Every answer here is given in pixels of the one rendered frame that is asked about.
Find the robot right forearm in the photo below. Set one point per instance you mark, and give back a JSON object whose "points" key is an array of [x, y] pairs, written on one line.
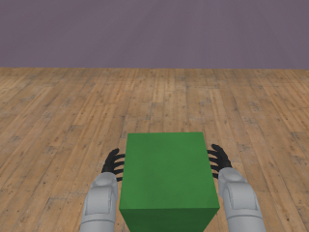
{"points": [[241, 206]]}

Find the right robot hand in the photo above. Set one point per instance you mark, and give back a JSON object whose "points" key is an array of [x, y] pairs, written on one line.
{"points": [[222, 160]]}

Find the carton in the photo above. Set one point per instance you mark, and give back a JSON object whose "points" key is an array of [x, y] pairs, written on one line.
{"points": [[167, 183]]}

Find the left robot hand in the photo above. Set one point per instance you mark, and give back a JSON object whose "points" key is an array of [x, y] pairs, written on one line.
{"points": [[110, 163]]}

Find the robot left forearm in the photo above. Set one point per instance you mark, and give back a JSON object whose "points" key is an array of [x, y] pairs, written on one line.
{"points": [[100, 204]]}

